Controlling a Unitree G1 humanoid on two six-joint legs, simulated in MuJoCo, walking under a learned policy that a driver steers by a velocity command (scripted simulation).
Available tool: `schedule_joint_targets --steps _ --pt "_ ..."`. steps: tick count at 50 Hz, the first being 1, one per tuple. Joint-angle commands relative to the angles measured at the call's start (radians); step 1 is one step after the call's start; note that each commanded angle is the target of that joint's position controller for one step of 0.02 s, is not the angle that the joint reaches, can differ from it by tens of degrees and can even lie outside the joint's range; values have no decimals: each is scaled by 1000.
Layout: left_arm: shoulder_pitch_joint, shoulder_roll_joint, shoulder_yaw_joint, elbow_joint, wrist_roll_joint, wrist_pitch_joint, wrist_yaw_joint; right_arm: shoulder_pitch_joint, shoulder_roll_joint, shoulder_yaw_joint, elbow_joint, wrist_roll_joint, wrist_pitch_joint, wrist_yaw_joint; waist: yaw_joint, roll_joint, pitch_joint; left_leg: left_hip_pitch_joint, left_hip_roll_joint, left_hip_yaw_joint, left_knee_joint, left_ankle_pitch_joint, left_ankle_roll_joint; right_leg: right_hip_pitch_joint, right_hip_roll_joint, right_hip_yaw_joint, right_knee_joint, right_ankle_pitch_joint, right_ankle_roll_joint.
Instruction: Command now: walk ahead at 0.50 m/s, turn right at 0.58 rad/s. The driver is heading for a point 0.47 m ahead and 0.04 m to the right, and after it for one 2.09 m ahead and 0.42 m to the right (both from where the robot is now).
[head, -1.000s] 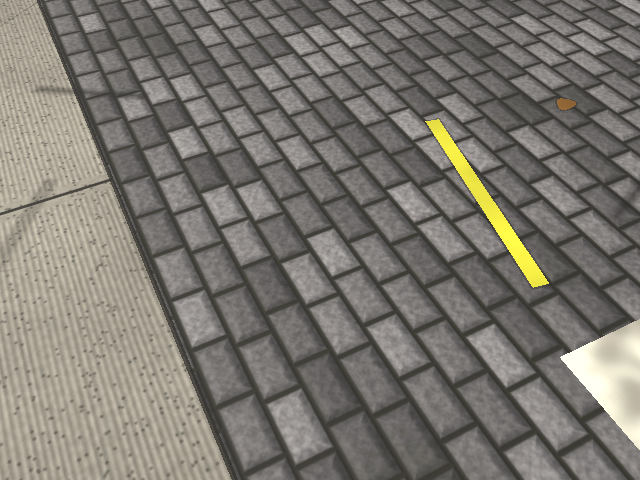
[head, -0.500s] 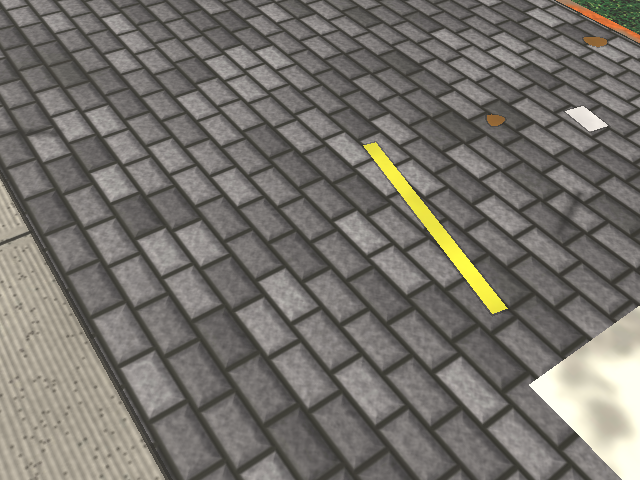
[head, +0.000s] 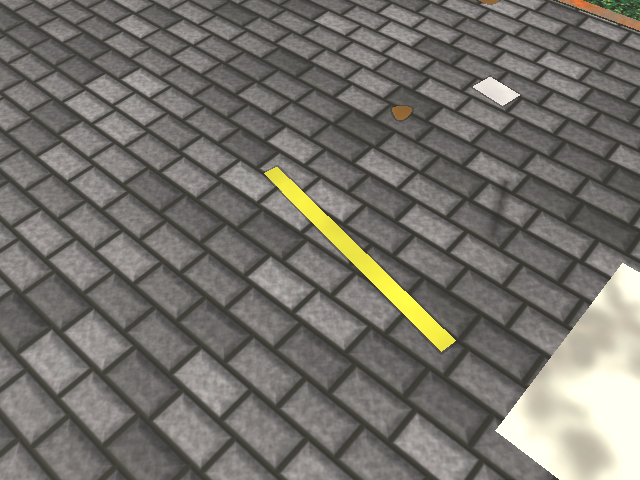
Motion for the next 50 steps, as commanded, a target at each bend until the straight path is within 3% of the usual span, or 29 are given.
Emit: schedule_joint_targets --steps 1,3,6,9,11,12,13,14,15,16,17,18,20,22,26,29,33,35,36,37,38,39,40,41,42,43,44,47,50 --pt "-46 173 39 -89 -4 -17 23 -26 -54 -9 -71 -14 7 -4 -25 -53 -11 40 -29 46 -219 191 -35 -112 -216 189 -148 226 -158" --pt "-4 177 42 -84 -10 -8 28 -108 -33 3 -94 -8 2 4 16 -73 -13 107 -77 61 -395 336 -32 -133 -182 166 -122 167 -118" --pt "57 172 40 -69 -18 0 29 -179 -57 0 -128 14 -4 18 48 -101 -29 142 -110 39 -502 383 -25 -68 -214 237 -78 84 -97" --pt "69 164 39 -72 -16 9 37 -164 -108 -16 -137 19 -17 30 22 -130 -49 159 -111 3 -557 272 11 55 -265 339 29 64 -75" --pt "47 148 33 -87 -7 13 37 -35 -139 -34 -108 15 -27 28 -55 -147 -97 331 -116 25 -605 220 59 54 -235 347 151 149 -40" --pt "39 97 14 -105 3 9 31 102 -180 -48 -92 -4 -32 22 -120 -99 -218 566 -12 -58 -574 200 116 -27 -179 291 369 117 -6" --pt "153 27 -6 -127 -4 1 31 233 -264 -68 -77 -23 -25 15 -105 130 -381 937 226 -414 -597 94 246 -319 -43 155 717 -207 67" --pt "204 71 -10 -140 -31 -7 28 268 -243 -68 -49 -2 -12 25 -88 329 -424 1019 336 -757 -708 -172 324 -547 -64 130 920 -452 86" --pt "133 169 13 -128 -39 -1 31 205 -142 -42 -78 5 -5 23 -112 172 -275 904 289 -641 -740 -295 276 -615 -125 147 1002 -365 94" --pt "43 188 20 -146 -26 6 32 150 -105 -30 -86 4 5 19 -115 88 -166 765 241 -466 -747 -209 230 -610 -161 103 998 -280 99" --pt "4 174 22 -159 -13 10 31 102 -88 -22 -84 -4 11 19 -91 52 -93 634 192 -347 -771 -80 215 -574 -192 91 951 -221 102" --pt "-5 157 26 -165 -10 15 27 76 -68 -14 -79 -9 12 19 -66 67 -52 553 155 -257 -798 6 204 -537 -221 92 901 -184 101" --pt "14 109 20 -171 -19 29 20 70 -66 -17 -65 -5 5 20 -44 97 -36 480 126 -142 -848 89 205 -481 -244 66 851 -156 104" --pt "-12 87 14 -195 -15 38 19 80 -91 -28 -51 1 -2 21 -42 74 -26 476 137 -72 -880 170 227 -506 -256 60 790 -113 114" --pt "-82 74 7 -225 -11 34 5 90 -129 -42 -33 1 4 16 -55 44 -22 527 131 68 -896 290 225 -525 -261 42 590 68 124" --pt "-183 59 -3 -252 -9 25 -16 118 -152 -47 -18 8 17 10 -94 35 6 547 119 162 -893 312 200 -482 -243 -16 428 179 114" --pt "-274 68 -4 -300 -13 25 -37 167 -188 -59 6 28 39 10 -113 37 41 649 157 212 -856 372 178 -474 -221 -65 316 111 77" --pt "-256 95 10 -312 -9 29 -42 161 -215 -67 7 37 52 7 -80 58 14 693 165 249 -759 640 159 -400 -175 -111 289 8 39" --pt "-205 120 23 -305 -6 33 -41 158 -232 -72 5 42 59 4 -43 77 -29 701 160 269 -659 820 149 -313 -135 -141 284 -44 16" --pt "-76 158 47 -274 -8 36 -37 146 -234 -71 1 47 68 1 36 69 -98 669 137 299 -483 923 129 -140 -88 -165 234 -24 -16" --pt "101 216 80 -224 -9 42 -21 160 -201 -56 0 39 66 -4 119 31 -189 501 101 314 -243 818 93 158 -78 -118 192 34 -57" --pt "169 310 95 -205 -16 45 1 209 -72 -14 -34 -14 56 4 76 -213 -262 119 -3 308 108 18 43 480 -329 283 185 47 -155" --pt "156 328 82 -244 -10 24 -7 224 -64 6 -70 4 18 16 47 -268 -447 -108 -146 81 341 -361 22 628 -506 794 3 -141 -321" --pt "154 235 56 -223 -2 12 -16 114 -158 -20 -77 51 -2 27 97 -125 -357 -209 -87 6 366 -267 33 574 -479 673 -46 -138 -256" --pt "109 207 46 -214 -3 3 -17 76 -154 -15 -91 59 -12 30 73 -120 -228 -221 -47 26 305 -183 51 436 -442 516 -44 -78 -217" --pt "32 177 34 -218 -3 -1 -15 69 -144 -14 -75 35 -12 21 27 -44 -158 -162 0 28 227 -107 49 282 -397 404 -46 11 -177" --pt "-24 143 21 -226 6 -4 -14 82 -150 -20 -65 18 -3 18 -9 -61 -119 -93 24 24 162 -61 43 169 -362 328 -66 118 -160" --pt "-65 140 15 -216 17 -20 -5 143 -119 -18 -40 10 33 20 -64 -66 -96 11 27 42 88 -6 9 33 -338 197 -116 419 -163" --pt "-62 148 14 -180 24 -24 13 112 -79 -5 -42 6 48 16 -62 -71 -67 15 11 61 -61 132 -19 -5 -301 37 -120 624 -127"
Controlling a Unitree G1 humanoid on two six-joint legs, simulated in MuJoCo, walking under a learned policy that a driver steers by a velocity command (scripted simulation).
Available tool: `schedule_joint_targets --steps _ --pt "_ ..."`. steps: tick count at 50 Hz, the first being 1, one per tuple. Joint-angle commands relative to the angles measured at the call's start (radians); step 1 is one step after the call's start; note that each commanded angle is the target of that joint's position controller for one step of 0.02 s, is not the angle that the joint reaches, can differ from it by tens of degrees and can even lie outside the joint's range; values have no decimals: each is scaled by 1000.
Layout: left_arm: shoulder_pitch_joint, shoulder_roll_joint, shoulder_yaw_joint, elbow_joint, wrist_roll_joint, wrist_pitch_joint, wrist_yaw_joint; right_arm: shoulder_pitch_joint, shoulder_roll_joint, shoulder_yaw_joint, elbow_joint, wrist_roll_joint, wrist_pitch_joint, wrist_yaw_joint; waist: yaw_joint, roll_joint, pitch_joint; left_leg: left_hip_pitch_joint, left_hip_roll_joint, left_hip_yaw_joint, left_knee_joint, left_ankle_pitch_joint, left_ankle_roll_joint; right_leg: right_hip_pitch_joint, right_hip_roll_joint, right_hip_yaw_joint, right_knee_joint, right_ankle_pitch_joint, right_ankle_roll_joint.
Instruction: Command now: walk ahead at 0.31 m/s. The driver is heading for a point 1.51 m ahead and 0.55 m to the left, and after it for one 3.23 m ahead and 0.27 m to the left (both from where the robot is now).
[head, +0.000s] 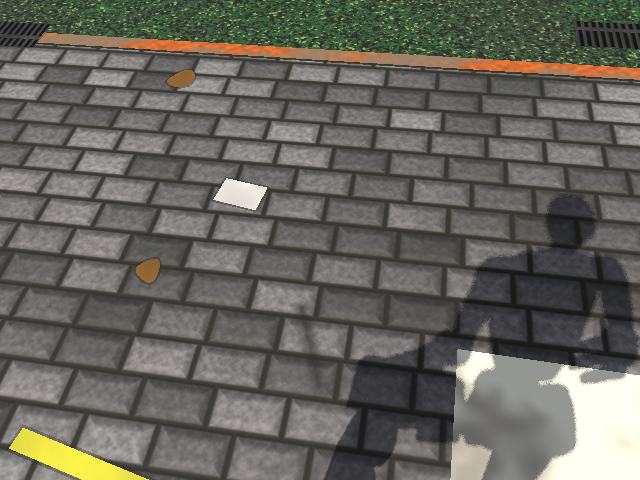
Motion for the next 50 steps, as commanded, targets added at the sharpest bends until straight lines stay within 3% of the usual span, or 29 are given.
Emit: schedule_joint_targets --steps 1,3,5,8,10,11,12,13,14,15,16,17,18,19,21,25,29,32,33,34,35,36,37,39,41,44,50 --pt "-83 142 33 -57 7 -22 21 62 -39 -7 -23 -2 7 0 -45 -101 -70 76 -4 16 -153 178 -17 -17 -227 39 -121 629 -134" --pt "-65 141 30 -38 14 -18 29 1 -18 3 -33 2 1 11 -8 -105 -66 128 -34 32 -308 329 -4 -10 -209 -20 -122 589 -105" --pt "-41 151 31 -13 17 -14 32 -30 -23 2 -46 9 -1 23 15 -104 -73 156 -58 26 -388 396 8 37 -240 -24 -118 555 -99" --pt "-56 169 39 7 3 6 40 -51 -64 -14 -78 4 2 43 14 -117 -59 91 -75 23 -435 266 39 154 -295 -12 -35 581 -92" --pt "-74 177 45 7 -11 26 54 -22 -83 -25 -92 -6 3 57 -7 -125 -68 97 -99 48 -464 155 67 203 -313 -4 73 656 -72" --pt "-93 177 46 1 -17 37 63 46 -97 -35 -81 -9 3 61 -44 -119 -96 174 -128 71 -512 159 85 196 -295 -19 176 704 -49" --pt "-81 168 43 -3 -15 42 70 130 -138 -55 -66 -12 1 54 -80 -69 -147 314 -143 54 -583 337 117 155 -234 -57 348 660 -1" --pt "-45 147 33 -34 16 36 72 188 -225 -75 -79 -21 3 39 -77 99 -246 547 27 -192 -555 804 206 -39 -127 -95 649 300 70" --pt "56 66 7 -47 32 30 55 178 -257 -70 -99 -36 7 34 -7 257 -372 819 246 -585 -578 995 432 -370 62 -3 962 -522 132" --pt "30 140 16 -22 9 29 39 168 -179 -56 -121 -21 18 31 -61 118 -452 812 217 -579 -624 747 420 -398 0 148 1039 -493 121" --pt "-44 156 22 -43 -16 37 35 100 -147 -49 -142 -10 28 25 -58 65 -341 714 174 -479 -647 552 378 -453 -34 137 1038 -417 116" --pt "-82 150 23 -43 -10 48 42 59 -118 -40 -149 6 43 17 -45 -24 -246 595 131 -413 -684 383 329 -466 -69 120 975 -358 118" --pt "-107 156 27 -49 -1 61 51 28 -105 -35 -159 11 57 9 -30 -31 -180 473 104 -381 -718 265 301 -440 -94 118 893 -313 122" --pt "-99 150 29 -56 0 69 51 19 -106 -35 -164 4 65 3 -4 3 -165 383 56 -358 -757 98 279 -373 -102 108 804 -272 120" --pt "-83 118 21 -54 0 63 50 6 -125 -45 -181 -4 73 -8 1 83 -156 324 1 -339 -810 -123 270 -316 -80 67 643 -238 131" --pt "-112 113 17 -58 1 31 44 19 -155 -59 -196 7 73 -31 -23 106 -181 316 -4 -369 -807 -238 265 -250 -72 68 450 -184 147" --pt "-122 121 23 -64 -15 -2 32 39 -157 -61 -205 12 86 -28 -31 120 -159 298 -8 -427 -788 -337 250 -179 -51 58 305 -167 127" --pt "-22 126 36 -29 -21 -25 28 9 -122 -49 -219 17 97 -24 41 89 -123 168 -73 -406 -711 -398 193 42 -75 49 82 -79 80" --pt "72 181 53 -11 -12 -29 37 -13 -70 -34 -235 17 94 -23 76 0 -131 27 -131 -326 -531 -406 132 182 -226 189 3 -181 31" --pt "116 255 66 -3 10 -22 40 -3 8 -15 -258 21 84 -18 60 -216 -127 -154 -259 -117 -235 -338 85 263 -424 491 -108 -441 -54" --pt "76 282 77 -11 32 -28 32 -34 -56 -27 -296 19 65 -10 34 -289 -36 -281 -180 -124 -75 -274 83 173 -511 684 -166 -604 -134" --pt "23 217 62 -31 13 -32 38 -16 -102 -41 -275 17 60 -5 19 -231 6 -312 -147 -138 -3 -194 73 163 -476 607 -163 -595 -123" --pt "1 178 51 -35 -2 -32 43 14 -111 -47 -248 12 60 0 10 -200 11 -308 -139 -127 30 -127 57 176 -422 498 -155 -493 -83" --pt "11 160 40 -31 -2 -31 49 8 -86 -44 -239 8 56 9 19 -174 11 -289 -112 -101 79 -23 32 170 -370 336 -163 -289 -45" --pt "43 152 36 -17 11 -37 50 -17 -52 -35 -244 13 54 16 34 -162 5 -260 -101 -72 103 62 15 151 -343 213 -173 -137 -42" --pt "74 159 36 5 14 -34 47 -72 -34 -27 -260 19 56 22 58 -158 20 -242 -85 -48 11 131 -5 156 -338 105 -183 -11 -50" --pt "115 208 45 54 -10 -18 42 -208 4 -6 -298 26 48 61 102 -156 71 -116 -75 57 -296 173 26 195 -358 -42 -175 115 -36"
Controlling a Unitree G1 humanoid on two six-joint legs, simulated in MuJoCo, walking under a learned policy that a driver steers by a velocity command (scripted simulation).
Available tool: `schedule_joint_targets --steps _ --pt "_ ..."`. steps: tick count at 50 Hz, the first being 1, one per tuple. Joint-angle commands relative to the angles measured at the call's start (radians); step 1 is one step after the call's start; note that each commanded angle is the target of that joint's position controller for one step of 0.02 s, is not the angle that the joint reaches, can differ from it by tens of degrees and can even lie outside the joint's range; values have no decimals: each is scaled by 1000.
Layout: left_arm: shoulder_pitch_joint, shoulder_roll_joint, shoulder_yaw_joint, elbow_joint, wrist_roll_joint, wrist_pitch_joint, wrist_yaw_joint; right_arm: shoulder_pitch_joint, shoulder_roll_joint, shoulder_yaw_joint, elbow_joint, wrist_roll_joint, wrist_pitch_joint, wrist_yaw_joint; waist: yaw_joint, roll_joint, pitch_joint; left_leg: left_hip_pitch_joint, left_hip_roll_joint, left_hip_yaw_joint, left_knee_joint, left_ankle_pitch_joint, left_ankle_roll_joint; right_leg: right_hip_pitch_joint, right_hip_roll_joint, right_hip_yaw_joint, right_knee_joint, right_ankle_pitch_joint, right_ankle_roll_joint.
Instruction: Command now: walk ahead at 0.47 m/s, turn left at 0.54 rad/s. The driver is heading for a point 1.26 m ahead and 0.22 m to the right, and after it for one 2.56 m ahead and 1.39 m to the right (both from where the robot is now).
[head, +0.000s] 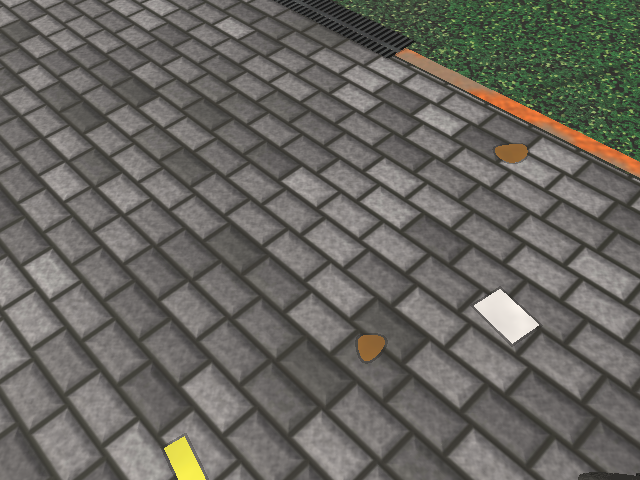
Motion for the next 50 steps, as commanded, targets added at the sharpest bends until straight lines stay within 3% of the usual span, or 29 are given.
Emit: schedule_joint_targets --steps 1,2,4,5,6,7,8,9,10,11,12,13,17,21,26,28,30,31,32,33,34,35,36,37,38,40,42,47,50 --pt "0 199 48 -30 -19 -4 -2 -205 -15 9 -129 6 -27 22 18 -152 136 -22 -15 71 -133 -30 34 -18 -228 83 -100 325 -154" --pt "8 205 50 -19 -26 1 -6 -206 -16 9 -134 6 -28 26 7 -154 136 22 -30 87 -169 -68 56 -8 -237 72 -82 411 -152" --pt "5 236 57 -4 -36 6 -6 -139 -54 -10 -125 -3 -31 25 -60 -185 72 203 -98 131 -224 -139 110 14 -243 31 43 837 -141" --pt "-5 246 58 1 -38 9 -3 -2 -93 -34 -89 -3 -30 20 -149 -177 -10 397 -136 147 -289 -89 147 -4 -227 -8 201 1014 -123" --pt "2 231 50 -1 -35 3 1 155 -144 -62 -44 -1 -23 3 -228 -157 -101 666 -143 117 -314 -20 177 -131 -198 -37 399 996 -95" --pt "11 154 23 -45 -3 -11 -1 296 -237 -86 -15 -9 -11 -22 -259 12 -240 1044 82 -214 -290 -34 257 -475 -125 -40 755 489 -46" --pt "72 82 -9 -61 -7 -38 -13 284 -279 -78 -16 -6 -20 -22 -187 212 -429 1185 320 -747 -463 -151 418 -696 39 116 1061 -219 -11" --pt "-36 182 22 -73 -44 -57 -21 273 -190 -53 -14 -19 -29 -15 -239 92 -384 1126 295 -670 -506 -168 374 -777 -7 241 1122 -176 -20" --pt "-121 178 19 -105 -63 -64 -21 235 -158 -42 4 -19 -37 -15 -224 86 -223 979 251 -497 -507 -96 337 -818 -40 211 1106 -119 -34" --pt "-141 158 15 -104 -44 -65 -13 172 -134 -32 13 -14 -44 -14 -177 6 -128 819 203 -384 -524 -16 305 -790 -81 203 1022 -40 -38" --pt "-137 159 22 -97 -24 -57 -9 123 -98 -21 12 -19 -51 -12 -139 17 -84 704 167 -308 -548 67 293 -735 -105 205 959 5 -35" --pt "-103 150 22 -86 -21 -43 -13 91 -83 -16 9 -27 -56 -13 -104 35 -62 623 145 -266 -585 92 293 -675 -116 211 934 39 -32" --pt "-102 95 11 -74 -21 0 -17 72 -95 -22 54 -30 -88 -19 -71 12 8 512 151 -132 -690 155 300 -685 -123 206 816 151 6" --pt "-225 74 1 -101 -24 -7 -31 93 -106 -23 93 -35 -93 -31 -115 1 59 516 105 20 -717 145 241 -682 -87 200 547 419 -6" --pt "-362 69 -6 -162 -32 -13 -62 159 -142 -36 146 -19 -83 -40 -172 -18 104 675 168 76 -715 129 210 -709 -46 180 349 471 -51" --pt "-382 77 -3 -187 -26 -13 -75 166 -151 -41 160 -12 -67 -46 -169 -16 100 769 194 91 -663 217 191 -733 -30 161 320 384 -77" --pt "-348 100 9 -201 -22 -7 -82 149 -176 -49 159 -10 -50 -56 -137 15 53 819 194 122 -543 520 163 -654 22 103 318 263 -111" --pt "-279 129 25 -194 -21 -2 -81 141 -189 -52 155 -12 -39 -62 -97 33 -4 828 181 142 -422 695 145 -553 63 68 323 211 -132" --pt "-137 173 52 -163 -21 1 -75 128 -183 -47 150 -12 -29 -70 -17 22 -84 769 143 182 -217 764 114 -352 112 47 286 232 -163" --pt "22 255 82 -139 -25 9 -59 155 -147 -29 130 -29 -33 -80 41 -75 -196 546 99 193 88 517 71 -41 7 239 282 287 -225" --pt "27 347 96 -141 -36 2 -58 280 -7 19 87 -55 -61 -59 -70 -335 -309 91 -128 112 461 -426 -1 319 -245 817 185 99 -436" --pt "67 251 72 -157 -35 -2 -58 188 -95 7 96 -25 -98 -40 15 -222 -407 -29 -125 -85 560 -508 16 399 -268 989 54 -31 -439" --pt "26 211 60 -156 -24 -4 -53 92 -134 -3 64 13 -119 -29 25 -177 -257 -107 -72 -88 549 -422 38 306 -243 840 34 4 -382" --pt "-39 197 56 -170 -24 -5 -48 49 -122 5 51 5 -131 -33 -8 -75 -166 -90 -25 -77 468 -340 48 160 -204 732 31 83 -349" --pt "-104 171 47 -185 -21 -2 -46 26 -124 1 50 -21 -132 -40 -46 -32 -93 -38 4 -67 374 -296 42 13 -172 646 18 201 -331" --pt "-161 147 37 -213 -5 0 -38 57 -124 -7 49 -33 -112 -43 -104 -74 -60 71 27 -68 296 -258 22 -139 -129 571 -27 329 -333" --pt "-165 156 40 -210 -13 -3 -30 76 -102 -2 57 -41 -92 -47 -121 -81 -37 96 28 -44 213 -234 -11 -227 -108 503 -46 411 -338" --pt "-115 189 51 -182 -26 8 -6 -96 -50 20 21 -39 -87 -46 -61 -112 7 177 -31 -17 -160 89 -54 -329 -19 393 -39 332 -267" --pt "-63 195 55 -160 -32 18 -3 -172 -65 15 3 -22 -98 -35 -29 -127 8 226 -66 -30 -278 151 -50 -295 -35 451 -4 253 -247"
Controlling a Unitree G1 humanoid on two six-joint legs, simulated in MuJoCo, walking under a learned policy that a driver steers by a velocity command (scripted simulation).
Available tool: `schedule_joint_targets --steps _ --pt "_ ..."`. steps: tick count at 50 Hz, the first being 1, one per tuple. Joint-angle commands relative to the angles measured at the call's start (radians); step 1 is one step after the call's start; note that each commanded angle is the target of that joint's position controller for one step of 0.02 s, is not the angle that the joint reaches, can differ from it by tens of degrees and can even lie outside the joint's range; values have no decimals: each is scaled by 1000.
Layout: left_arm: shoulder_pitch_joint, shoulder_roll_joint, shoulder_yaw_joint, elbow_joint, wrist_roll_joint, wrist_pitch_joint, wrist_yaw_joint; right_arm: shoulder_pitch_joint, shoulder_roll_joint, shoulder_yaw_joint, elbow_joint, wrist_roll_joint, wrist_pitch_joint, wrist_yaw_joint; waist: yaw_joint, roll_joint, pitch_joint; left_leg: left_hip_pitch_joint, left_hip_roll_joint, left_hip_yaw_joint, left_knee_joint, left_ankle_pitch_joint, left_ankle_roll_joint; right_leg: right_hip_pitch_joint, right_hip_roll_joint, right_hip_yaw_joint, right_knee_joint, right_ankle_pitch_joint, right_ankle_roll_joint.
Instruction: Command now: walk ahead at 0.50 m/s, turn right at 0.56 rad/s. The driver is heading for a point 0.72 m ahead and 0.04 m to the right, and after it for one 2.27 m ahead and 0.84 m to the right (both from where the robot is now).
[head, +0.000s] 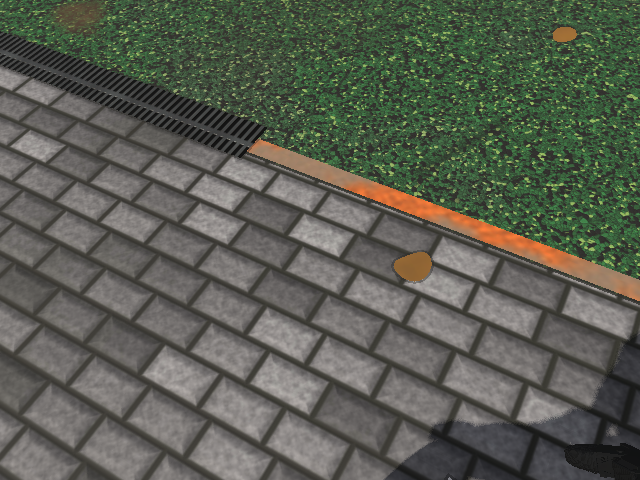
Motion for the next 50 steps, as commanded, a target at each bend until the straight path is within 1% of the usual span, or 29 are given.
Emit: schedule_joint_targets --steps 1,4,5,6,7,8,9,10,11,12,14,16,20,25,28,30,31,32,33,34,35,36,37,38,39,41,43,46,50 --pt "32 170 51 -42 -9 -3 10 -100 -82 -22 -84 13 -23 9 9 -118 -37 163 -66 36 -107 64 3 -71 -216 195 -69 125 -130" --pt "25 162 52 -42 -6 7 13 -66 -118 -42 -78 18 -37 15 -22 -152 -44 216 -69 20 -158 -47 43 6 -245 285 22 118 -107" --pt "9 150 50 -47 -4 11 13 -7 -126 -50 -62 19 -42 13 -58 -161 -57 295 -72 36 -193 -58 65 1 -231 289 67 135 -90" --pt "3 116 38 -55 0 9 10 84 -151 -65 -44 10 -47 7 -104 -151 -116 450 -39 25 -208 -64 100 -33 -186 257 174 165 -59" --pt "10 54 16 -73 13 5 6 229 -204 -81 -34 -6 -49 -2 -161 -42 -248 699 131 -138 -198 -135 165 -148 -124 170 447 38 -20" --pt "147 8 -1 -103 -15 -4 6 312 -283 -100 5 -15 -34 2 -101 294 -351 987 345 -608 -290 -359 335 -499 5 36 760 -359 46" --pt "139 116 16 -76 -25 -4 11 295 -193 -84 -6 11 -29 7 -125 206 -288 956 359 -696 -338 -582 328 -627 -83 51 896 -331 64" --pt "29 170 33 -85 -17 1 10 257 -133 -68 -15 13 -23 2 -154 109 -167 846 312 -531 -348 -550 282 -653 -115 35 931 -235 72" --pt "-27 162 34 -96 -5 5 12 213 -116 -59 -19 3 -17 0 -142 45 -103 735 268 -396 -358 -411 254 -624 -147 5 919 -165 78" --pt "-64 150 37 -111 4 4 8 186 -95 -52 -10 -1 -13 -1 -128 40 -50 653 229 -301 -377 -294 246 -609 -171 4 876 -117 82" --pt "-56 112 35 -118 -9 11 -4 171 -75 -45 4 -5 -17 -5 -98 86 -29 569 183 -167 -423 -182 233 -545 -207 -17 824 -75 82" --pt "-71 77 27 -129 -10 20 -9 177 -89 -51 26 4 -23 -4 -92 79 -16 547 185 -88 -457 -105 250 -555 -220 -37 778 -57 90" --pt "-137 57 16 -150 -3 20 -18 182 -135 -64 61 3 -20 -7 -99 41 -9 578 192 44 -479 49 259 -588 -233 -54 611 90 104" --pt "-292 19 -3 -186 -4 1 -46 245 -164 -64 111 18 -4 -7 -154 18 31 599 176 170 -484 88 232 -491 -197 -129 336 245 74" --pt "-340 36 1 -212 -5 -3 -58 283 -191 -71 145 37 11 -2 -146 26 53 683 216 180 -454 188 226 -465 -168 -154 246 159 34" --pt "-287 75 20 -208 6 -2 -59 278 -221 -77 157 46 22 -6 -88 59 2 727 222 207 -333 508 208 -338 -114 -197 204 75 -6" --pt "-168 110 42 -177 9 0 -55 267 -226 -75 161 47 28 -10 -10 58 -71 704 201 244 -185 635 185 -160 -79 -219 152 111 -35" --pt "-15 162 69 -131 8 6 -43 273 -202 -63 158 39 28 -16 62 43 -156 575 162 275 13 583 153 98 -76 -195 142 169 -62" --pt "129 256 92 -106 14 16 -22 293 -121 -33 120 3 18 -15 87 -128 -294 248 81 295 372 126 103 457 -304 136 171 195 -149" --pt "110 280 80 -115 13 7 -25 386 -53 -3 122 7 -4 0 13 -271 -456 15 -67 121 637 -611 76 603 -518 596 28 77 -293" --pt "96 183 57 -113 15 -2 -31 279 -159 -34 122 49 -14 9 66 -145 -386 -71 -20 19 706 -576 86 532 -493 517 -14 31 -248" --pt "43 158 46 -102 16 -11 -32 199 -162 -35 91 68 -19 12 48 -140 -221 -110 17 40 676 -490 96 379 -453 334 -35 109 -206" --pt "-17 130 38 -92 15 -18 -32 178 -142 -33 96 54 -19 5 7 -83 -149 -80 57 45 606 -406 95 246 -405 226 -57 174 -171" --pt "-61 100 29 -91 21 -25 -35 186 -140 -38 103 39 -10 3 -27 -100 -100 -35 78 42 559 -350 87 144 -373 144 -92 235 -155" --pt "-88 82 26 -89 27 -34 -35 228 -127 -38 119 40 6 5 -60 -118 -92 29 92 28 543 -303 80 76 -355 93 -134 239 -147" --pt "-105 79 29 -69 28 -57 -34 263 -87 -34 136 41 32 1 -87 -111 -73 57 88 24 520 -251 62 11 -353 21 -197 270 -153" --pt "-102 88 34 -44 37 -69 -27 219 -76 -35 123 39 45 -4 -84 -97 -25 1 82 1 459 -174 47 -9 -350 -53 -233 299 -144" --pt "-88 93 36 -16 40 -71 -14 153 -64 -34 102 32 39 2 -67 -87 5 -42 61 -7 288 0 44 27 -326 -155 -248 325 -113" --pt "-79 124 41 12 31 -56 8 24 -25 -16 48 10 26 30 -23 -72 40 53 18 105 37 148 55 31 -314 -278 -203 554 -74"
